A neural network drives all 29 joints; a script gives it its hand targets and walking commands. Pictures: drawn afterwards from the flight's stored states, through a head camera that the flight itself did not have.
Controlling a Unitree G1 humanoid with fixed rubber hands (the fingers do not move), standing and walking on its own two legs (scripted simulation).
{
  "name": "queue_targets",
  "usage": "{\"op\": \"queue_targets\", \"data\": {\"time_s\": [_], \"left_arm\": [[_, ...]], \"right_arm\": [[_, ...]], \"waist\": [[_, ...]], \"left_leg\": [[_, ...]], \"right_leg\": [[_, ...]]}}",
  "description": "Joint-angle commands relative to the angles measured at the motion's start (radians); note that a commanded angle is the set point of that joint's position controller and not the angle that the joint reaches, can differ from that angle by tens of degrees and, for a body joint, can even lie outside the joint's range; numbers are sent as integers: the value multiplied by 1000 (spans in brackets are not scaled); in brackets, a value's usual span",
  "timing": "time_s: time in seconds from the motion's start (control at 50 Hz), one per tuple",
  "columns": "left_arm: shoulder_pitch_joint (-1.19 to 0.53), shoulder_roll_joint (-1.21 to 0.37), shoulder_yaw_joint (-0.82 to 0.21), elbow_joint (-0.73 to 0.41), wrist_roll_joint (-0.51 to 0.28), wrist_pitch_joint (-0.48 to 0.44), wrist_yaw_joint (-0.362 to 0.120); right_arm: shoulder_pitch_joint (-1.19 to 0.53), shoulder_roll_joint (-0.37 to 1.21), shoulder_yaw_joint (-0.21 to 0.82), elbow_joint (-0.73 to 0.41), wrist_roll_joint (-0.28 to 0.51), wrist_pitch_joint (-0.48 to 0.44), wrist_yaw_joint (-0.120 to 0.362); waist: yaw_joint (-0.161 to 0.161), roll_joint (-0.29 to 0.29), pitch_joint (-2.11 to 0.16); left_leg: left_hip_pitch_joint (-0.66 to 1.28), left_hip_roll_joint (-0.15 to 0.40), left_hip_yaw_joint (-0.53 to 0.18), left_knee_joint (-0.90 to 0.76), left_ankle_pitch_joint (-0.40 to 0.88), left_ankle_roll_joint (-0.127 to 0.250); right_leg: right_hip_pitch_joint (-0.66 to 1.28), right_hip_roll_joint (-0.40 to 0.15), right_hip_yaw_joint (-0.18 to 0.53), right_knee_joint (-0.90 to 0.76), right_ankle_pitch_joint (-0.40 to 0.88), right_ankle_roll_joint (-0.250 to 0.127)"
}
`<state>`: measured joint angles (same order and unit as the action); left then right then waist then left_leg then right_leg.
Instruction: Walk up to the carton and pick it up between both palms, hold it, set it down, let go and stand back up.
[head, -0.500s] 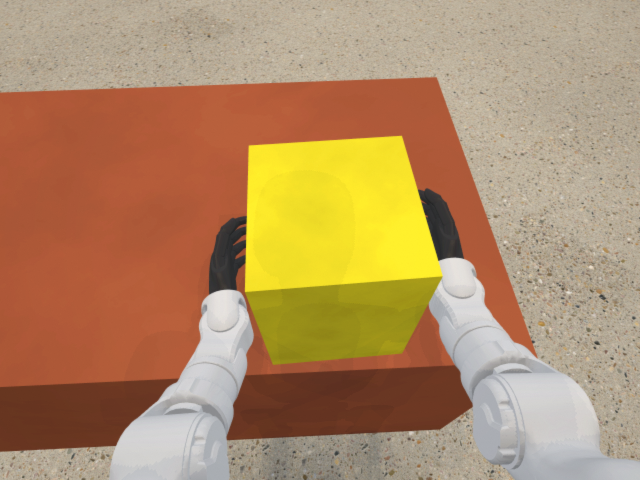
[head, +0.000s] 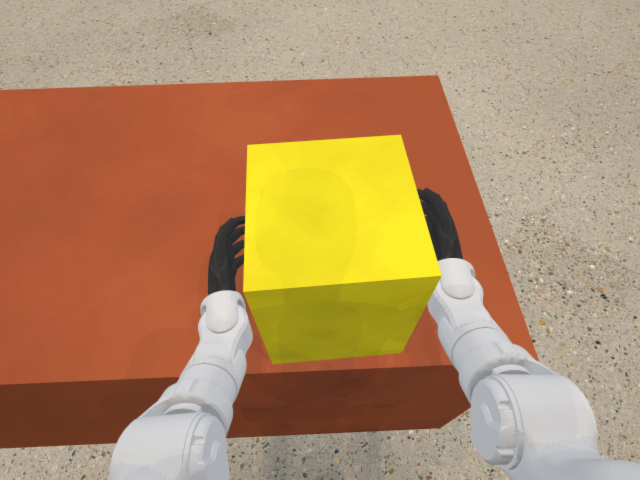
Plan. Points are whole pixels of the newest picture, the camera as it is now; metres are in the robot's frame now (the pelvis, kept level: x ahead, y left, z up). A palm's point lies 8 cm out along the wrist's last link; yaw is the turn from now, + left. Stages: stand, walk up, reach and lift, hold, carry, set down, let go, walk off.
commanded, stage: reach and lift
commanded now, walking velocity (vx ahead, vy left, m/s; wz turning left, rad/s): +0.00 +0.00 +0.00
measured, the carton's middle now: (331, 258) +0.42 +0.03 -0.01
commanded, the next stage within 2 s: none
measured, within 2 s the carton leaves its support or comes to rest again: leaves its support in 0.48 s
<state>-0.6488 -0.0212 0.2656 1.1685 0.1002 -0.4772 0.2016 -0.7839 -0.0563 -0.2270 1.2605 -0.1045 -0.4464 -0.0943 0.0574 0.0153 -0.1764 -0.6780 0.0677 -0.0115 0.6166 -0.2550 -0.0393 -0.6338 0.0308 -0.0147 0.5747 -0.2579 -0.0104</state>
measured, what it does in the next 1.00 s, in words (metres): stands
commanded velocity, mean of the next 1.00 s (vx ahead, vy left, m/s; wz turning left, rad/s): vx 0.00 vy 0.00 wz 0.00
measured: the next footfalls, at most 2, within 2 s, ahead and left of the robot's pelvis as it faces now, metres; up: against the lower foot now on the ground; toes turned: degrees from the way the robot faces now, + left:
none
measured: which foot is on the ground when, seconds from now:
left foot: down 0.00-1.00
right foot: down 0.00-1.00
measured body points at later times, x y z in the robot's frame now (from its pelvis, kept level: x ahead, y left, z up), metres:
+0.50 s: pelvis +0.00 +0.00 +0.00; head +0.07 +0.00 +0.44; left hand +0.38 +0.17 +0.01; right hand +0.43 -0.12 +0.04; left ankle +0.01 +0.14 -0.72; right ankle +0.00 -0.11 -0.72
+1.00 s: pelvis -0.02 +0.00 +0.00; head +0.03 +0.00 +0.45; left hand +0.36 +0.17 +0.03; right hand +0.40 -0.12 +0.06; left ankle +0.01 +0.14 -0.72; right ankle +0.00 -0.11 -0.72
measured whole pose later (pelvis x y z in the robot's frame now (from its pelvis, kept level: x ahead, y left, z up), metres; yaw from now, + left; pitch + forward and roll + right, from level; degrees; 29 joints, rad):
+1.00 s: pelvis -0.02 +0.00 +0.00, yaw +0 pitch +16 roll -1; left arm -0.64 -0.02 0.27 1.18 0.04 -0.58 0.18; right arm -0.78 -0.06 -0.17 1.29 -0.11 -0.56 -0.15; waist 0.06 0.02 -0.19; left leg -0.68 0.07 -0.02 0.61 -0.22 -0.04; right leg -0.63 0.03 -0.02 0.57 -0.23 -0.01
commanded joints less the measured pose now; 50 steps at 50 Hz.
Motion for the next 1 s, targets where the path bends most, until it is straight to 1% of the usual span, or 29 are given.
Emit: {"op": "queue_targets", "data": {"time_s": [0.0,0.02,0.08,0.12,0.16,0.24,0.28,0.36,0.42,0.44,0.48,0.5,0.52,0.54,0.56,0.58,0.6,0.64,0.68,0.72,0.74,0.78,0.8,0.82,0.84,0.86,0.9,0.94,0.98], "left_arm": [[-495,-623,-173,-71,115,-69,-174],[-463,-616,-160,-34,106,-67,-174],[-508,-613,-165,-70,106,-75,-175],[-492,-617,-174,-90,107,-81,-168],[-488,-611,-163,-66,109,-94,-171],[-540,-660,-216,-108,103,-109,-164],[-548,-648,-216,-117,104,-122,-158],[-600,-656,-260,-126,81,-140,-151],[-640,-717,-285,-173,77,-166,-144],[-612,-693,-287,-133,64,-160,-146],[-613,-716,-290,-150,86,-173,-142],[-590,-693,-267,-124,101,-170,-147],[-620,-721,-310,-181,86,-184,-145],[-582,-694,-262,-111,117,-174,-148],[-695,-738,-316,-184,77,-189,-144],[-629,-705,-285,-172,90,-193,-141],[-605,-697,-271,-80,99,-183,-147],[-646,-707,-309,-146,100,-192,-144],[-616,-692,-263,-75,117,-181,-150],[-626,-701,-281,-93,88,-178,-154],[-647,-708,-316,-126,69,-186,-158],[-658,-704,-305,-115,59,-176,-153],[-684,-699,-304,-113,61,-182,-148],[-661,-664,-268,-67,58,-186,-153],[-704,-686,-304,-133,43,-184,-149],[-675,-683,-307,-103,55,-176,-154],[-665,-660,-336,-119,38,-132,-159],[-743,-641,-339,-170,25,-133,-150],[-722,-647,-368,-173,11,-98,-149]], "right_arm": [[-351,721,259,-16,-160,9,152],[-367,694,266,-36,-158,8,149],[-348,720,256,-13,-170,5,146],[-355,743,285,-33,-149,0,150],[-352,757,303,-24,-159,-17,140],[-376,753,322,-54,-173,-37,133],[-390,757,334,-48,-152,-52,136],[-417,770,360,-54,-145,-77,122],[-455,800,386,-70,-153,-126,116],[-465,783,385,-97,-145,-123,106],[-469,780,399,-82,-142,-139,112],[-456,758,389,-76,-163,-144,108],[-437,775,412,-52,-159,-164,104],[-424,751,363,-7,-185,-160,101],[-480,761,362,-44,-185,-175,98],[-452,786,399,-54,-164,-177,100],[-427,756,372,7,-173,-173,95],[-440,756,395,-3,-172,-187,101],[-441,708,357,12,-192,-195,104],[-477,697,345,2,-188,-210,107],[-468,700,383,-29,-195,-205,107],[-496,710,389,-53,-185,-202,108],[-531,697,378,-61,-197,-211,103],[-522,715,379,-64,-185,-201,109],[-502,734,369,-27,-211,-191,105],[-484,719,372,-22,-207,-182,103],[-454,707,373,-38,-195,-136,89],[-491,715,344,-46,-182,-117,96],[-457,746,374,-50,-161,-78,82]], "waist": [[46,-40,-490],[62,-44,-472],[48,-48,-489],[70,-28,-497],[69,-48,-538],[41,-40,-581],[71,-10,-589],[33,-36,-631],[48,7,-705],[34,-15,-680],[52,3,-700],[45,-23,-676],[41,-27,-696],[37,-20,-633],[13,6,-704],[62,-9,-687],[37,-5,-625],[32,-4,-662],[11,-36,-585],[28,-11,-627],[13,-21,-669],[35,-37,-647],[13,-43,-636],[66,-61,-594],[26,-57,-636],[35,-59,-610],[-1,-31,-581],[7,-37,-559],[-4,-15,-572]], "left_leg": [[243,-63,74,-54,387,-6],[224,-66,67,-55,373,-6],[228,-71,70,-51,368,-5],[200,-72,80,-49,384,-3],[198,-74,83,-53,408,11],[216,-70,61,-54,410,-3],[214,-71,69,-44,439,-11],[250,-75,56,-29,453,-5],[265,-72,56,-19,531,-22],[251,-82,53,-19,501,-13],[260,-78,57,-15,529,-18],[281,-77,52,-32,524,-14],[307,-71,47,-32,571,-20],[265,-72,57,-34,501,-15],[278,-74,48,-44,484,-26],[268,-76,64,-34,500,-17],[273,-76,55,-40,464,-15],[321,-75,50,-44,488,-15],[301,-71,49,-50,447,-12],[295,-74,53,-66,424,-9],[302,-75,48,-60,436,-16],[297,-79,54,-79,374,-2],[287,-78,55,-76,354,-3],[236,-84,70,-72,321,14],[257,-87,68,-86,307,4],[281,-79,56,-88,292,-1],[272,-85,57,-105,257,-3],[261,-86,64,-103,199,1],[275,-94,66,-123,195,0]], "right_leg": [[305,23,-36,-18,330,16],[298,12,-35,-23,324,13],[316,7,-25,-8,352,19],[331,13,-21,-7,348,14],[363,11,-11,-2,459,23],[363,18,-34,-8,432,26],[355,19,-33,5,439,33],[350,27,-39,5,477,31],[395,24,-49,12,552,29],[374,28,-47,16,580,37],[355,26,-48,12,561,43],[359,34,-56,-15,534,41],[365,36,-54,-10,576,39],[355,26,-40,-28,496,33],[355,34,-54,-21,483,36],[371,32,-37,-5,525,44],[338,31,-44,-21,474,39],[323,39,-47,-30,469,35],[300,42,-53,-46,384,29],[319,28,-49,-59,373,25],[311,27,-55,-52,385,33],[297,33,-48,-74,312,27],[291,32,-53,-70,292,31],[290,22,-35,-64,246,42],[333,23,-42,-68,267,39],[295,33,-50,-69,226,38],[288,34,-45,-85,209,29],[286,23,-38,-103,114,31],[289,22,-42,-102,133,33]]}}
